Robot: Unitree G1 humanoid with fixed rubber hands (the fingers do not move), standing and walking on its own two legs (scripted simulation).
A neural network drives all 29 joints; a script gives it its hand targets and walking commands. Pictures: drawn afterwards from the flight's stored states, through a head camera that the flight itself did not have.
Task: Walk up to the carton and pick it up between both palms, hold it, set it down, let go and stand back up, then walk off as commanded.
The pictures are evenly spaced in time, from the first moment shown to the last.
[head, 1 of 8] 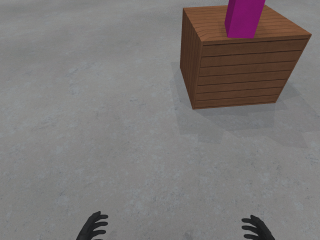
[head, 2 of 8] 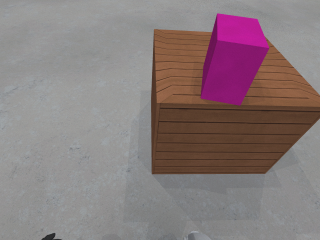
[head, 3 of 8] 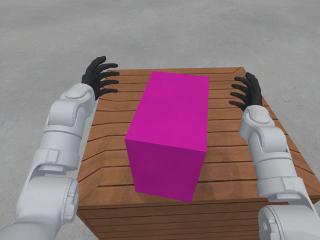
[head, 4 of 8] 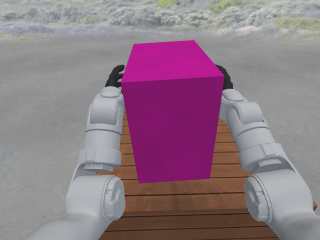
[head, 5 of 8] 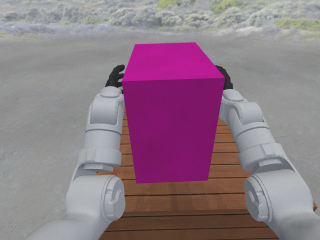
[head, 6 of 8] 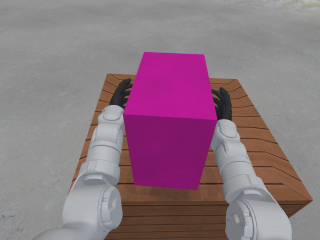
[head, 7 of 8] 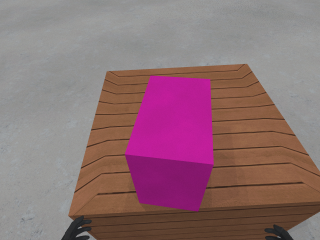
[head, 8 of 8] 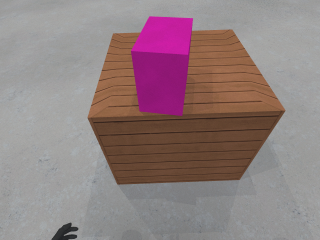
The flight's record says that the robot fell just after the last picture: no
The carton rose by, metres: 0.23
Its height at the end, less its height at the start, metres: +0.00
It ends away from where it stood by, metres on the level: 0.01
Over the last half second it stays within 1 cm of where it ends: yes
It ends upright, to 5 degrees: yes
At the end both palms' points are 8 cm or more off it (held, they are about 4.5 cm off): yes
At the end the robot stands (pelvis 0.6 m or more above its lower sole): yes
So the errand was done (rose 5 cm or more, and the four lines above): yes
